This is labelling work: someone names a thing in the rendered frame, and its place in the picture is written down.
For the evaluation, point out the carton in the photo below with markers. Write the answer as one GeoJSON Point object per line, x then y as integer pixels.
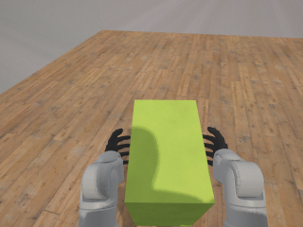
{"type": "Point", "coordinates": [168, 181]}

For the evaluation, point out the robot left forearm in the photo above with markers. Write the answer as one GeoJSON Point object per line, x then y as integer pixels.
{"type": "Point", "coordinates": [99, 191]}

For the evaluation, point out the robot right forearm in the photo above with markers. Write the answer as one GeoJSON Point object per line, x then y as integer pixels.
{"type": "Point", "coordinates": [243, 190]}

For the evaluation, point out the robot left hand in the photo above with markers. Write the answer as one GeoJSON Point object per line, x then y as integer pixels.
{"type": "Point", "coordinates": [113, 144]}

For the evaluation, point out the robot right hand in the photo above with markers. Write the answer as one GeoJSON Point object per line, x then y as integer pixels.
{"type": "Point", "coordinates": [218, 141]}

